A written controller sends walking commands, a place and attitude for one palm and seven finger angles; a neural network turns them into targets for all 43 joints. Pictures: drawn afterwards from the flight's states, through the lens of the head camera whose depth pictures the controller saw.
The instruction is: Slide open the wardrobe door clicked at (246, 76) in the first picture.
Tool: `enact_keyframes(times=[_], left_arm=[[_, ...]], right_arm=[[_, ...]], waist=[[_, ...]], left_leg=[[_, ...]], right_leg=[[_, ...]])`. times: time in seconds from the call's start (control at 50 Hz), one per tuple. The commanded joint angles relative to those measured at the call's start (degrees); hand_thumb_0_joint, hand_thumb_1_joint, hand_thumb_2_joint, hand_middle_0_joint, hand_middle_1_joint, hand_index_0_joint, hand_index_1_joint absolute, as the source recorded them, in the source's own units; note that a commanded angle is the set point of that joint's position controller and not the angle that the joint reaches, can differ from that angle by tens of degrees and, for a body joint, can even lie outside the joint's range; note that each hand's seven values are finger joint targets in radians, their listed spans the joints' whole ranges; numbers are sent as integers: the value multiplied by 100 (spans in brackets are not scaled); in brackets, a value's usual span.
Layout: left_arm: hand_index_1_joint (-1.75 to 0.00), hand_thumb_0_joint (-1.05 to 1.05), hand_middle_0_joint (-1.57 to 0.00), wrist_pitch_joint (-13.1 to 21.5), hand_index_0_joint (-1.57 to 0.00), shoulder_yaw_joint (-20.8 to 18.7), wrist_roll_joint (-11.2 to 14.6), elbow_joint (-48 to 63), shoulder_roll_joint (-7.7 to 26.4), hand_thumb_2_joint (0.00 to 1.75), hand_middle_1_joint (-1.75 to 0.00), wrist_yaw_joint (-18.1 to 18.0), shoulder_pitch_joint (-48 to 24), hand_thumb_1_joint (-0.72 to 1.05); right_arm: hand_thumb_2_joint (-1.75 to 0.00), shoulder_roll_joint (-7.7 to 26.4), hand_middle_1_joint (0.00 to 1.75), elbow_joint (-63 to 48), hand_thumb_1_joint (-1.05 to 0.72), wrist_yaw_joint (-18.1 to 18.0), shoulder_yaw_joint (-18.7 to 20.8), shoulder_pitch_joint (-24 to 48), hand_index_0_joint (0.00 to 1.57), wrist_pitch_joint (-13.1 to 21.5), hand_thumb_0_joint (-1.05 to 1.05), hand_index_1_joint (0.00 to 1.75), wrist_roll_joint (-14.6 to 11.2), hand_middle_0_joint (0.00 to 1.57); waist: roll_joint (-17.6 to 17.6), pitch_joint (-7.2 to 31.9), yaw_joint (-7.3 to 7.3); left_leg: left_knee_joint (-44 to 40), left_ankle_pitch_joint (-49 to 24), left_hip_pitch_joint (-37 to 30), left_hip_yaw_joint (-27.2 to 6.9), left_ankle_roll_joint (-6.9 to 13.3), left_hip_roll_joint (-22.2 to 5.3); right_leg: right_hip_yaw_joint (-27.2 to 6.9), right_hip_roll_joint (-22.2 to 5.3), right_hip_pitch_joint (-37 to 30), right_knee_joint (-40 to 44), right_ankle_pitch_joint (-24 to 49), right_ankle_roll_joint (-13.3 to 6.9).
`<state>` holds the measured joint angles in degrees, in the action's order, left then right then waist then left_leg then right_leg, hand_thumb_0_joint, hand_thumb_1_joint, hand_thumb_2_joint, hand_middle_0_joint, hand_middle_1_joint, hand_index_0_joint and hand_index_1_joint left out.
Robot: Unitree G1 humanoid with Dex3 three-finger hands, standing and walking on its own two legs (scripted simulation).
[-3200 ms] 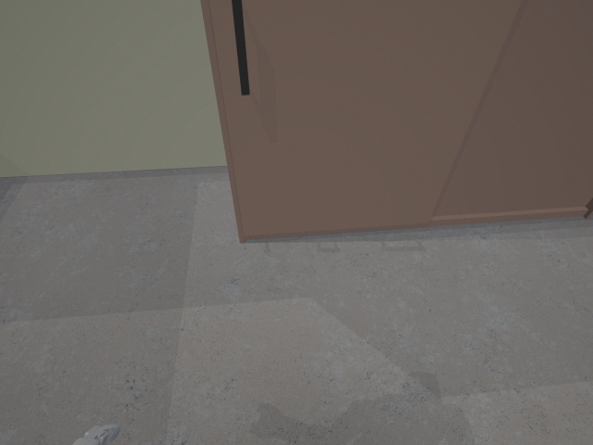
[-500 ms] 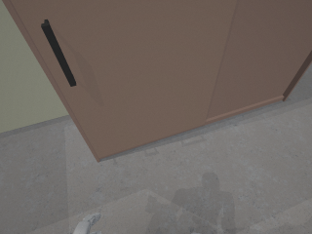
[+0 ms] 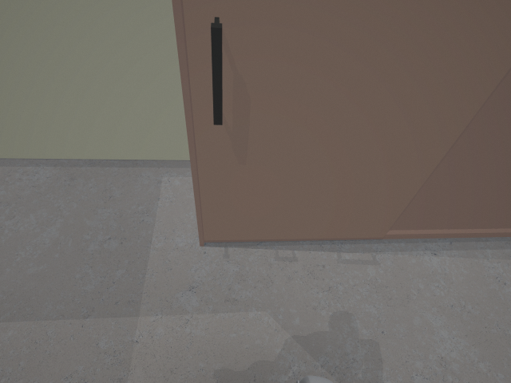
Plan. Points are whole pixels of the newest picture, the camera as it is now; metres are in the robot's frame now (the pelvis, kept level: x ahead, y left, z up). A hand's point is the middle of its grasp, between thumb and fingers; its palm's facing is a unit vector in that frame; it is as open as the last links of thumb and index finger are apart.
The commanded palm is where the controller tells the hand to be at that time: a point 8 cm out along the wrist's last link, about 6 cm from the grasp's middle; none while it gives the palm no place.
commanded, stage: turn to face it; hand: left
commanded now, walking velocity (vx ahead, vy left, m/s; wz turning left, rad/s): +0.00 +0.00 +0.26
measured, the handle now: (217, 75) +0.74 +0.15 +0.08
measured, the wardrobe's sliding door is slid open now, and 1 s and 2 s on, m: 0.00 0.00 0.00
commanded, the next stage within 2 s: take the last steps up to it in 0.04 s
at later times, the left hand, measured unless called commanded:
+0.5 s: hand out of the picture -0.04 +0.10 -0.16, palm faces +0.19 -0.97 -0.18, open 7.4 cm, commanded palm none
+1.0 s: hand out of the picture +0.15 +0.21 -0.18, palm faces +0.15 -0.97 -0.16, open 7.4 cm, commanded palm none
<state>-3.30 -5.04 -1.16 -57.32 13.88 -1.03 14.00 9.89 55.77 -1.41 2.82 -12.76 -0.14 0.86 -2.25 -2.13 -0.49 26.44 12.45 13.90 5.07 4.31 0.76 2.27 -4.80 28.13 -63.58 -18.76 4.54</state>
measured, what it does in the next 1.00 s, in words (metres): walks ahead: right foot, then left foot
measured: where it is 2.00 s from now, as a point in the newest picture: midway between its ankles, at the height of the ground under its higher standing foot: outside the picture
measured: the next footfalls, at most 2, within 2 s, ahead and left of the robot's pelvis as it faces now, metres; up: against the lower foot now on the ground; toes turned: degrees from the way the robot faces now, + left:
right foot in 0.28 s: +0.02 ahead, -0.14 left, +0.00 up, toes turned +0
left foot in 0.78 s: +0.19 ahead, +0.12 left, +0.00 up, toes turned +15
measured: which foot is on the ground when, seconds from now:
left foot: down 0.00-0.30, up 0.32-0.76, down 0.78-1.00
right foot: up 0.00-0.26, down 0.28-0.80, up 0.82-1.00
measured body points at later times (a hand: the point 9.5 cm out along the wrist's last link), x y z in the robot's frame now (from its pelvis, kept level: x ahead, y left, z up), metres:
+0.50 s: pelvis +0.02 -0.05 +0.01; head +0.01 -0.07 +0.46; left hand -0.04 +0.15 -0.14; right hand +0.05 -0.28 -0.16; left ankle +0.03 +0.10 -0.66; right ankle -0.02 -0.14 -0.74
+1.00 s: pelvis +0.17 +0.03 +0.00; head +0.17 +0.05 +0.45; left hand +0.14 +0.26 -0.17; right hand +0.25 -0.20 -0.14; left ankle +0.15 +0.11 -0.74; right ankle +0.17 -0.10 -0.66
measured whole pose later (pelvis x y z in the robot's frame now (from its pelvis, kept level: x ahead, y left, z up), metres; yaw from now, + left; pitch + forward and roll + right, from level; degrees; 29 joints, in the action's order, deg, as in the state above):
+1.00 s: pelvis +0.17 +0.03 +0.00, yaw +4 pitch -1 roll +0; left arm 0.7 -4.3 -1.7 -63.0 10.0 -0.3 17.9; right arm 8.0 59.5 -2.3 3.4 -12.2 5.0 0.8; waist -2.7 -1.6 -0.8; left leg 24.8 15.0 8.6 11.8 3.1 -1.3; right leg 3.4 -5.9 28.7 -64.2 -16.3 0.6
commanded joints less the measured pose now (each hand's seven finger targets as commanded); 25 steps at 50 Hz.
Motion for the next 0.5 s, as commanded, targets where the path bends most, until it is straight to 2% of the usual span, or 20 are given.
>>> enact_keyframes(times=[0.0,0.08,0.14,0.18,0.2,0.22,0.24,0.26,0.28,0.3,0.32,0.34,0.36,0.38,0.42,0.46,0.48], left_arm=[[-30,0,-20,104,-20,29,9,370,204,90,-30,-22,-141,90],[-30,0,-20,106,-20,72,23,420,147,90,-30,-39,-245,90],[-30,0,-20,144,-20,132,34,309,-7,90,-30,-52,17,90],[-30,0,-20,216,-20,176,7,194,-69,90,-30,-27,256,90],[-30,0,-20,242,-20,190,-5,108,-113,90,-30,-9,424,90],[-30,0,-20,273,-20,190,-22,-21,-124,90,-30,6,689,90],[-30,0,-20,317,-20,160,-60,-123,-9,90,-30,7,1020,90],[-30,0,-20,363,-20,86,-143,-174,331,90,-30,-30,1293,90],[-30,0,-20,363,-20,26,-111,-107,719,90,-30,-68,1381,90],[-30,0,-20,379,-20,70,-48,-35,618,90,-30,-98,1195,90],[-30,0,-20,489,-20,60,-19,-62,438,90,-30,-95,931,90],[-30,0,-20,539,-20,127,-4,-88,210,90,-30,-73,849,90],[-30,0,-20,590,-20,179,6,-103,66,90,-30,-47,830,90],[-30,0,-20,627,-20,194,15,-137,-15,90,-30,-37,893,90],[-30,0,-20,696,-20,222,20,-228,-86,90,-30,-30,1118,90],[-30,0,-20,738,-20,244,14,-346,-137,90,-30,-31,1394,90],[-30,0,-20,757,-20,258,11,-415,-174,90,-30,-34,1541,90]], right_arm=[[-90,957,30,-164,-90,-59,204,-470,20,71,0,30,13,20],[-90,1022,30,-124,-90,-40,227,-431,20,6,0,30,39,20],[-90,993,30,-98,-90,-26,205,-278,20,-20,0,30,66,20],[-90,947,30,-24,-90,-5,201,-291,20,-10,0,30,77,20],[-90,931,30,0,-90,4,198,-252,20,-12,0,30,73,20],[-90,895,30,13,-90,10,196,-181,20,-25,0,30,60,20],[-90,746,30,33,-90,30,183,-146,20,-28,0,30,39,20],[-90,412,30,-30,-90,49,123,-131,20,-33,0,30,-5,20],[-90,292,30,-279,-90,99,74,157,20,-28,0,30,12,20],[-90,572,30,-323,-90,150,162,378,20,-34,0,30,92,20],[-90,542,30,-165,-90,177,182,201,20,-40,0,30,115,20],[-90,550,30,-23,-90,200,206,91,20,-35,0,30,111,20],[-90,466,30,87,-90,227,206,-64,20,-28,0,30,111,20],[-90,368,30,182,-90,247,210,-211,20,-26,0,30,99,20],[-90,261,30,235,-90,246,203,-262,20,-18,0,30,96,20],[-90,251,30,210,-90,236,197,-141,20,2,0,30,88,20],[-90,248,30,173,-90,240,214,-5,20,5,0,30,79,20]], waist=[[689,347,210],[887,314,289],[904,380,213],[896,392,167],[874,324,99],[775,221,-39],[290,94,-192],[-858,-145,-315],[-1893,-504,-446],[-1084,-867,-329],[-1383,-920,-138],[-911,-1024,-38],[-559,-954,58],[-321,-862,98],[-243,-763,76],[-419,-681,-1],[-398,-728,-63]], left_leg=[[-986,-2010,-1100,-1604,521,-1569],[-951,-1749,-988,-1837,661,-1601],[-1011,-1078,-638,-1918,614,-1525],[-1090,83,-380,-2023,547,-1427],[-1153,910,-37,-2014,465,-1353],[-1109,1700,524,-1914,318,-1204],[-714,2200,1191,-1628,86,-871],[690,2345,2196,-985,-230,-201],[1999,1941,2653,-319,-388,130],[2665,1618,2553,-561,-338,-150],[2950,1132,2527,-659,-325,-295],[3196,782,2393,-576,-364,-354],[3347,464,2286,-495,-420,-411],[3444,243,2242,-420,-458,-419],[3549,-91,2275,-343,-541,-483],[3440,-202,2417,-324,-590,-575],[3394,-267,2491,-322,-597,-624]], right_leg=[[-167,-56,408,510,-209,50],[-122,35,-10,1340,-635,-14],[-65,156,-631,1976,-620,-111],[16,280,-1112,2611,-554,-189],[86,332,-1485,2951,-363,-224],[167,364,-2117,3531,-53,-252],[13,243,-2800,4164,-63,-314],[-1418,-720,-3053,5011,-1585,-677],[-2916,-1809,-2522,6022,-2973,-1211],[-2841,-1948,-1703,6261,-3070,-1335],[-2584,-1609,-1637,6228,-2667,-1218],[-2108,-1378,-1575,6071,-2075,-1121],[-1532,-1132,-1629,5875,-1369,-1043],[-1150,-976,-1724,5790,-854,-986],[-766,-864,-1902,5726,-191,-973],[-689,-865,-2193,5704,126,-1024],[-715,-888,-2233,5726,231,-1042]])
